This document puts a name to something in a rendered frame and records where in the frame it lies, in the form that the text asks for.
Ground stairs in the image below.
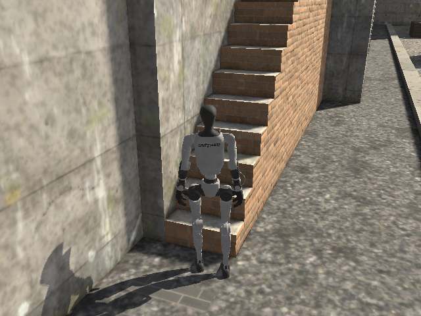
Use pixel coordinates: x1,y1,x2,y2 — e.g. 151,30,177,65
164,0,333,258

